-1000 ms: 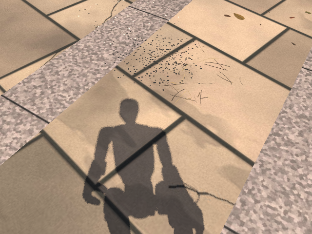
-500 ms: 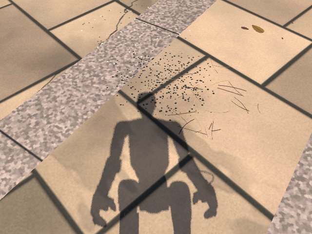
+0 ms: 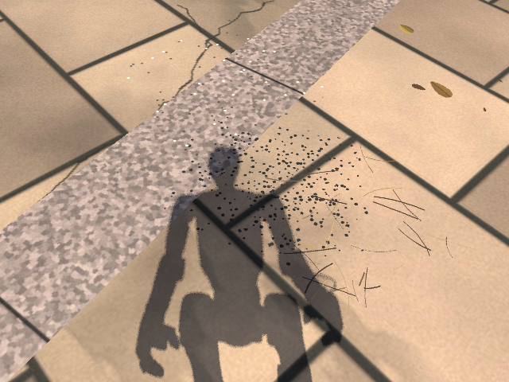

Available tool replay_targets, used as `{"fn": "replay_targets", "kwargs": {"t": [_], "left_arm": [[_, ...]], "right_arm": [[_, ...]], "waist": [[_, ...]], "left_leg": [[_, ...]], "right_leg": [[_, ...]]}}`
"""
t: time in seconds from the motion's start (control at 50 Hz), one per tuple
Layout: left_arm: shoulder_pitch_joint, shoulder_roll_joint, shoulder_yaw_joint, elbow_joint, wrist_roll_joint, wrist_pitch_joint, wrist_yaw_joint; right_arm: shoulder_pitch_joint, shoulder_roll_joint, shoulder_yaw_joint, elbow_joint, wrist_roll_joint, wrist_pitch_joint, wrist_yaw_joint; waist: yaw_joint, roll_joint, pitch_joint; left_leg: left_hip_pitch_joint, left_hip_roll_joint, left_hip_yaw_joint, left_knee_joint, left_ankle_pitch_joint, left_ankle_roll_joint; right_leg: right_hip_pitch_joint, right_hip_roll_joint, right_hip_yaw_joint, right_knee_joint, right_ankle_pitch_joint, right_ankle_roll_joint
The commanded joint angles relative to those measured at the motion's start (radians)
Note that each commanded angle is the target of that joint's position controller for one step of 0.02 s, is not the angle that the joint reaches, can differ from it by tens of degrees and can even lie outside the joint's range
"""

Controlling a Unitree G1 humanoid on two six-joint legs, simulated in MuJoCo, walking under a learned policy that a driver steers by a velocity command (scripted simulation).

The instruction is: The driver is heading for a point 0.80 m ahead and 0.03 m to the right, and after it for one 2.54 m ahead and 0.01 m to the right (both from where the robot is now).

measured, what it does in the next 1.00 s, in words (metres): walks ahead: right foot, then left foot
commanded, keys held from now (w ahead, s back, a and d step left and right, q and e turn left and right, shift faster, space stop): w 1.00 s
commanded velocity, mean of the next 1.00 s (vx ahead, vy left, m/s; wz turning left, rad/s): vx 0.50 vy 0.00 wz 0.00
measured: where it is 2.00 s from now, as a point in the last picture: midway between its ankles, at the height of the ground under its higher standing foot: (265, 296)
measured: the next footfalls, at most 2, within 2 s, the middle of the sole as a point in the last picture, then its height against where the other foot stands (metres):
right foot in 0.42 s outside the picture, level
left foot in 0.98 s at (233, 301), level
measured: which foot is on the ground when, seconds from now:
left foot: down 0.00-0.44, up 0.46-0.96, down 0.98-1.00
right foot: up 0.00-0.40, down 0.42-1.00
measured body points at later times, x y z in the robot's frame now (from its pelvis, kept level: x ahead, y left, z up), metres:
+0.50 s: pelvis +0.27 -0.04 -0.01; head +0.30 -0.05 +0.44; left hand +0.41 +0.20 -0.13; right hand +0.21 -0.27 -0.16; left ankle +0.10 +0.07 -0.65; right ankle +0.34 -0.11 -0.74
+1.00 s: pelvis +0.53 -0.01 -0.02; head +0.57 +0.00 +0.43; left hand +0.44 +0.22 -0.17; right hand +0.73 -0.23 -0.13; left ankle +0.65 +0.07 -0.74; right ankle +0.35 -0.10 -0.72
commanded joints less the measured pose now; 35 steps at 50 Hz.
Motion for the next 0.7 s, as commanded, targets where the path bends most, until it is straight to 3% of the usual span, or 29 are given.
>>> {"fn": "replay_targets", "kwargs": {"t": [0.02,0.06,0.16,0.3,0.36,0.38,0.4,0.42,0.44,0.46,0.48,0.5,0.54,0.56,0.6,0.64,0.7], "left_arm": [[0.077,0.022,0.009,-0.027,0.015,0.019,-0.014],[0.002,0.028,0.010,-0.054,0.014,0.031,-0.019],[-0.215,0.033,0.002,-0.127,0.001,0.034,-0.024],[-0.394,0.038,-0.008,-0.192,-0.005,0.021,-0.021],[-0.344,0.053,0.001,-0.189,-0.006,0.007,-0.015],[-0.256,0.065,0.009,-0.162,-0.006,0.002,-0.008],[-0.094,0.082,0.022,-0.106,-0.001,-0.007,0.000],[0.089,0.142,0.043,-0.058,0.022,-0.017,0.012],[0.204,0.252,0.073,-0.048,0.040,-0.016,0.014],[0.134,0.221,0.067,-0.051,0.003,0.000,0.004],[0.013,0.177,0.053,-0.066,-0.015,0.002,0.000],[-0.054,0.112,0.036,-0.076,-0.015,-0.004,-0.005],[-0.079,0.041,0.013,-0.057,-0.018,-0.016,0.000],[-0.053,0.043,0.011,-0.043,-0.015,-0.023,0.003],[0.005,0.065,0.013,-0.018,-0.016,-0.037,0.006],[0.041,0.087,0.015,-0.009,-0.015,-0.039,0.007],[0.099,0.081,0.008,0.003,-0.015,-0.036,0.007]], "right_arm": [[0.102,-0.053,-0.002,0.008,0.007,-0.028,-0.006],[0.139,-0.079,-0.005,0.023,0.008,-0.032,-0.009],[0.231,-0.074,0.006,0.047,0.007,-0.028,-0.009],[0.341,-0.082,0.008,0.092,-0.007,-0.022,-0.025],[0.307,-0.100,0.002,0.096,-0.012,-0.018,-0.032],[0.293,-0.110,-0.001,0.096,-0.012,-0.017,-0.033],[0.272,-0.113,-0.002,0.094,-0.007,-0.013,-0.030],[0.259,-0.096,0.006,0.071,0.003,-0.015,-0.027],[0.354,-0.001,0.025,0.044,0.047,-0.016,-0.014],[0.318,-0.081,-0.001,0.054,0.019,-0.014,-0.014],[0.227,-0.087,-0.008,0.024,0.009,-0.012,-0.013],[0.175,-0.072,-0.005,0.011,0.005,-0.016,-0.008],[0.179,-0.034,-0.004,0.015,-0.017,0.006,0.000],[0.200,-0.016,-0.002,0.020,-0.022,0.018,0.007],[0.166,-0.016,-0.004,0.006,-0.025,0.034,0.013],[0.077,-0.028,-0.006,-0.026,-0.023,0.042,0.017],[-0.060,-0.035,-0.002,-0.073,-0.015,0.044,0.020]], "waist": [[0.022,0.076,-0.023],[0.020,0.076,0.001],[-0.026,0.076,0.043],[-0.074,0.090,0.068],[-0.030,0.097,0.043],[0.006,0.102,-0.002],[0.076,0.077,-0.083],[0.140,0.035,-0.193],[0.122,-0.181,-0.343],[0.098,-0.089,-0.330],[0.047,-0.045,-0.164],[0.024,0.000,-0.078],[-0.037,-0.013,-0.014],[-0.048,-0.040,-0.020],[-0.056,-0.030,-0.009],[-0.047,-0.024,0.015],[-0.016,-0.025,0.038]], "left_leg": [[0.093,0.271,-0.282,-0.267,0.174,0.114],[0.097,0.253,-0.240,-0.295,0.180,0.111],[0.156,0.224,-0.184,-0.319,0.258,0.092],[0.347,0.267,-0.162,-0.261,0.412,0.101],[0.384,0.281,-0.136,-0.149,0.659,0.083],[0.377,0.273,-0.123,-0.048,0.791,0.070],[0.332,0.238,-0.091,0.129,0.816,0.051],[0.140,0.200,-0.069,0.376,0.583,0.031],[-0.226,0.026,0.003,0.799,-0.016,-0.023],[-0.337,-0.004,-0.140,0.916,-0.331,-0.006],[-0.390,0.061,-0.162,0.912,-0.243,0.002],[-0.369,0.097,-0.158,0.854,-0.170,0.000],[-0.276,0.142,-0.149,0.749,-0.112,-0.013],[-0.242,0.143,-0.140,0.727,-0.106,-0.024],[-0.269,0.149,-0.122,0.694,-0.077,-0.042],[-0.342,0.166,-0.105,0.627,-0.009,-0.059],[-0.410,0.173,-0.085,0.480,0.087,-0.079]], "right_leg": [[-0.125,-0.060,0.026,-0.017,0.055,0.019],[-0.188,-0.074,0.008,-0.072,0.119,0.036],[-0.274,-0.076,-0.030,-0.303,0.276,0.062],[-0.273,-0.030,-0.066,-0.521,0.271,0.025],[-0.149,0.015,-0.087,-0.588,0.163,-0.022],[-0.031,0.050,-0.101,-0.611,0.136,-0.041],[0.163,0.078,-0.115,-0.676,0.179,-0.066],[0.437,-0.049,0.024,-0.681,0.145,-0.114],[0.741,-0.365,0.511,-0.752,0.041,-0.255],[0.683,-0.381,0.679,-0.862,0.043,-0.261],[0.531,-0.342,0.505,-0.878,0.005,-0.223],[0.392,-0.300,0.396,-0.923,0.064,-0.192],[0.233,-0.203,0.234,-0.976,0.159,-0.117],[0.206,-0.198,0.205,-0.983,0.213,-0.120],[0.202,-0.179,0.156,-0.997,0.304,-0.129],[0.219,-0.168,0.127,-1.023,0.313,-0.130],[0.268,-0.151,0.096,-1.037,0.362,-0.123]]}}
Keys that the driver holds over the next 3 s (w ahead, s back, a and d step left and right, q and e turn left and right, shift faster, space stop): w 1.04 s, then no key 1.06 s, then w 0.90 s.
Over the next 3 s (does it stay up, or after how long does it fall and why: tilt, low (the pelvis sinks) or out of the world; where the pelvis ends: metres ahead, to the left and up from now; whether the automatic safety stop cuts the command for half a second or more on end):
stays up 1.10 -0.04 -0.02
